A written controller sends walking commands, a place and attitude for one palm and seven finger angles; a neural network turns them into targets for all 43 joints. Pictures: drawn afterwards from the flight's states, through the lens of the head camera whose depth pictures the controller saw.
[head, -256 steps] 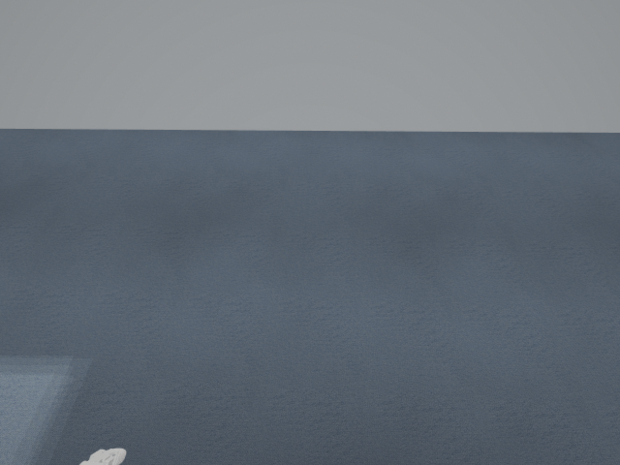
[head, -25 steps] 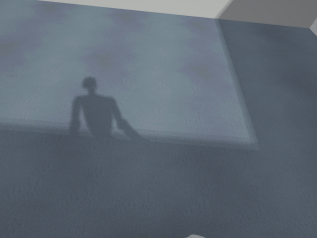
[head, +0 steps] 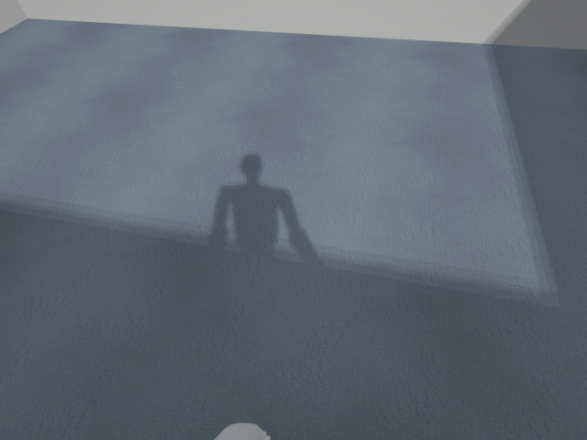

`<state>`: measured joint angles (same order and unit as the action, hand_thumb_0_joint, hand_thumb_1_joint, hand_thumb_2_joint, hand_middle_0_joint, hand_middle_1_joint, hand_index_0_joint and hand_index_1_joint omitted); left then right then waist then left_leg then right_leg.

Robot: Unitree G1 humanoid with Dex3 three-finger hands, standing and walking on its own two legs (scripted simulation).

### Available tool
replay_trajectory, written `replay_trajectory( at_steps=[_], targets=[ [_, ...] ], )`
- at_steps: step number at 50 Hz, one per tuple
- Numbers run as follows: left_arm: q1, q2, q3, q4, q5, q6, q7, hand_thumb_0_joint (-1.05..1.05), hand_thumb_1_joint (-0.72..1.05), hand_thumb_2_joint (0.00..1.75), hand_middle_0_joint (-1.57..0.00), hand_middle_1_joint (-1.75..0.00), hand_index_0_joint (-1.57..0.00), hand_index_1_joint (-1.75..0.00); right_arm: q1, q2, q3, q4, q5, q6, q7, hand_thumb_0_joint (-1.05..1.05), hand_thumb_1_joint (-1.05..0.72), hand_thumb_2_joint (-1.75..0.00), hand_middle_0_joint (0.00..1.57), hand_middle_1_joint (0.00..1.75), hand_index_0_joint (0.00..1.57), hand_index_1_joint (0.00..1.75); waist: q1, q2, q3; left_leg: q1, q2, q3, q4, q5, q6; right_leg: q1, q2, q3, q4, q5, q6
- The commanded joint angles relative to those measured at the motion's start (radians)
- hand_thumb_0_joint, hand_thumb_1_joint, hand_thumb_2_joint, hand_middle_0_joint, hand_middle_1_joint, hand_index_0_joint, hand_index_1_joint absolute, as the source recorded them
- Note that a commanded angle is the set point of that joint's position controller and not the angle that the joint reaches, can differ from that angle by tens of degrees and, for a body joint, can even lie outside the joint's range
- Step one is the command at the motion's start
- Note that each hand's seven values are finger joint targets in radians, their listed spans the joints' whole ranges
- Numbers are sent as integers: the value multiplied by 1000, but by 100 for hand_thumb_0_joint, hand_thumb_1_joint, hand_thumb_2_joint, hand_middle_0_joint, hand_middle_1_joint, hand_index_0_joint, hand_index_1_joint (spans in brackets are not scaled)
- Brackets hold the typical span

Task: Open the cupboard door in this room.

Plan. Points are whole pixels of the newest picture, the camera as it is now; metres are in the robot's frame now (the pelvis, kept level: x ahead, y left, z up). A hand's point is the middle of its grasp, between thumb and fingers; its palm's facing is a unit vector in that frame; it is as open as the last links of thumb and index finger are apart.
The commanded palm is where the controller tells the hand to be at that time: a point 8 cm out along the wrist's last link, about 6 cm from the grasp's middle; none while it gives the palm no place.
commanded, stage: turn or walk to find it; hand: left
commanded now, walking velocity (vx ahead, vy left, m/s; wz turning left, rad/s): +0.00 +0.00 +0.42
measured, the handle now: out of the picture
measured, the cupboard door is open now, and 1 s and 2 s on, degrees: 0 0 0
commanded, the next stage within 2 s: none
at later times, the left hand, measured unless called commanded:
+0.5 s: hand out of the picture +0.00 +0.27 -0.17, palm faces +0.23 -0.94 -0.26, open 7.4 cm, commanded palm none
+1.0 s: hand out of the picture -0.07 +0.21 -0.16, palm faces +0.44 -0.86 -0.26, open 7.3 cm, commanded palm none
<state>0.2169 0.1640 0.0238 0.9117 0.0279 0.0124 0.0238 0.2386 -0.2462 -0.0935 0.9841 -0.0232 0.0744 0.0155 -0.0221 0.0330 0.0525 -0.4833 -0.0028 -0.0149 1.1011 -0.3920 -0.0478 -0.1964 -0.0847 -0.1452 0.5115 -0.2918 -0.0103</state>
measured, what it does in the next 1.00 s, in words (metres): steps on the spot, turning left: left foot, then right foot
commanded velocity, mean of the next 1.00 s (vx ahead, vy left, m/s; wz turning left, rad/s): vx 0.00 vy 0.00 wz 0.42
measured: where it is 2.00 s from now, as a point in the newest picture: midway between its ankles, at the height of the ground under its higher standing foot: outside the picture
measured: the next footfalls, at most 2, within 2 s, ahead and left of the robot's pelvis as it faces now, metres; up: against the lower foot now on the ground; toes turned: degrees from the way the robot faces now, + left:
left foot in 0.20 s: +0.02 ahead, +0.15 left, +0.00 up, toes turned +11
right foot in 0.66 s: +0.03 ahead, -0.08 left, +0.00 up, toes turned +12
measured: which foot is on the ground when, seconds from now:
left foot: up 0.00-0.18, down 0.20-0.66, up 0.68-1.00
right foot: down 0.00-0.20, up 0.22-0.64, down 0.66-1.00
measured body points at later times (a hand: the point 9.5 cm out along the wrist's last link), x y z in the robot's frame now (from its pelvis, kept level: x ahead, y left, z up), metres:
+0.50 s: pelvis -0.02 +0.05 +0.00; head +0.00 +0.06 +0.45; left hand -0.01 +0.32 -0.15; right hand +0.11 -0.17 -0.14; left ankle -0.02 +0.14 -0.74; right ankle -0.01 -0.10 -0.68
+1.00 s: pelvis -0.04 +0.01 +0.00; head +0.00 +0.01 +0.45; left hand -0.09 +0.25 -0.14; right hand +0.12 -0.21 -0.16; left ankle -0.11 +0.14 -0.69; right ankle -0.01 -0.09 -0.74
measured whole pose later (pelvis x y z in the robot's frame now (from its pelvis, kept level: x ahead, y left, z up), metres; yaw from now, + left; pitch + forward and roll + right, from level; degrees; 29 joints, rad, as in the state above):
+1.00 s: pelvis -0.04 +0.01 +0.00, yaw +26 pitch -1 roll +2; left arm 0.24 0.18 0.03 0.94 0.03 0.01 0.02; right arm 0.21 -0.24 -0.08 1.00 -0.02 0.08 0.01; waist 0.00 0.00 0.07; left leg -0.39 0.04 0.02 0.91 -0.44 -0.06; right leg -0.20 -0.12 -0.22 0.53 -0.31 -0.01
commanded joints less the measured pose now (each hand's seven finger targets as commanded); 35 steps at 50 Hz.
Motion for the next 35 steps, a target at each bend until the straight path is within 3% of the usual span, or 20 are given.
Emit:
replay_trajectory(
  at_steps=[1,5,7,8,9,10,11,12,13,15,17,24,27,30,31,32,33,34,35],
  targets=[
    [42,224,64,-39,3,-20,13,0,90,90,-20,-30,-20,-30,-84,-44,5,-84,7,-21,2,0,-90,-90,20,30,20,30,49,-204,-15,-20,35,40,-121,-51,-23,70,-254,134,-163,408,-121],
    [72,259,76,-14,7,-11,9,0,90,90,-20,-30,-20,-30,-104,-34,18,-91,15,-36,0,0,-90,-90,20,30,20,30,69,-242,-58,82,19,97,-347,-66,-8,104,-266,112,-87,515,-119],
    [52,264,79,-8,3,-5,7,0,90,90,-20,-30,-20,-30,-58,-42,19,-81,14,-41,-4,0,-90,-90,20,30,20,30,41,-248,-70,174,11,123,-479,29,0,67,-255,74,-36,480,-80],
    [43,256,78,-10,-4,-1,5,0,90,90,-20,-30,-20,-30,-27,-56,16,-71,12,-47,-4,0,-90,-90,20,30,20,30,20,-212,-81,254,17,118,-596,127,10,29,-235,43,20,429,-43],
    [44,230,73,-17,-12,5,3,0,90,90,-20,-30,-20,-30,13,-103,6,-68,11,-57,-2,0,-90,-90,20,30,20,30,-3,-87,-116,390,79,42,-706,269,31,-71,-200,3,151,305,5],
    [62,163,63,-49,-18,12,-4,0,90,90,-20,-30,-20,-30,44,-206,-17,-73,2,-64,-6,0,-90,-90,20,30,20,30,-13,215,-128,504,327,-281,-735,574,143,-314,-71,-49,346,-131,83],
    [-9,148,47,-71,-7,21,2,0,90,90,-20,-30,-20,-30,89,-243,-25,-57,3,-58,-14,0,-90,-90,20,30,20,30,-51,243,-118,428,417,-353,-782,603,232,-333,-36,30,508,-366,83],
    [-53,149,51,-69,-8,30,6,0,90,90,-20,-30,-20,-30,81,-224,-22,-47,2,-62,-26,0,-90,-90,20,30,20,30,-51,243,-98,373,379,-333,-796,524,232,-351,-41,102,582,-321,78],
    [-70,160,57,-57,-10,29,0,0,90,90,-20,-30,-20,-30,31,-194,-13,-56,1,-60,-32,0,-90,-90,20,30,20,30,-34,211,-56,332,331,-292,-795,462,225,-364,-45,122,616,-249,74],
    [-27,158,59,-24,-9,24,-12,0,90,90,-20,-30,-20,-30,-50,-149,7,-82,1,-66,-34,0,-90,-90,20,30,20,30,7,129,-41,296,262,-198,-793,443,197,-330,-41,121,616,-144,79],
    [-6,153,56,-11,-10,24,-14,0,90,90,-20,-30,-20,-30,-48,-147,8,-83,4,-72,-35,0,-90,-90,20,30,20,30,10,102,-65,330,236,-172,-789,494,196,-313,-27,116,572,-118,86],
    [-55,139,51,-45,-13,23,-6,0,90,90,-20,-30,-20,-30,-4,-154,-5,-81,0,-62,-31,0,-90,-90,20,30,20,30,-17,88,-71,368,248,-263,-781,473,230,-284,5,122,401,-159,90],
    [-43,127,48,-54,-17,20,-2,0,90,90,-20,-30,-20,-30,-20,-157,-8,-90,-5,-55,-28,0,-90,-90,20,30,20,30,-9,106,-67,293,238,-303,-776,438,227,-192,26,118,291,-159,77],
    [17,129,50,-47,-19,10,1,0,90,90,-20,-30,-20,-30,-41,-153,-13,-100,-3,-51,-23,0,-90,-90,20,30,20,30,20,94,-87,239,197,-308,-733,432,201,-68,55,100,101,-67,67],
    [56,137,51,-39,-20,3,3,0,90,90,-20,-30,-20,-30,-53,-148,-12,-104,2,-51,-22,0,-90,-90,20,30,20,30,43,88,-110,202,170,-290,-687,411,174,19,47,99,-28,21,65],
    [83,171,58,-37,-15,-7,8,0,90,90,-20,-30,-20,-30,-49,-115,-10,-109,10,-52,-17,0,-90,-90,20,30,20,30,55,11,-122,108,116,-248,-605,319,124,139,-13,154,-156,82,51],
    [92,258,75,-38,1,-16,17,0,90,90,-20,-30,-20,-30,-29,-46,0,-127,18,-52,-11,0,-90,-90,20,30,20,30,56,-247,-113,-87,-23,-99,-414,50,48,236,-252,402,-236,72,-32],
    [76,291,76,-58,-3,-12,15,0,90,90,-20,-30,-20,-30,-58,-58,-6,-142,6,-44,-13,0,-90,-90,20,30,20,30,68,-298,-71,-94,-58,-44,-203,-166,21,104,-403,475,-267,174,-130],
    [41,262,81,-66,-7,-18,19,0,90,90,-20,-30,-20,-30,-66,-83,-13,-132,-3,-32,-15,0,-90,-90,20,30,20,30,56,-312,-54,-90,-23,-88,-62,-164,27,33,-371,459,-263,206,-153]
  ],
)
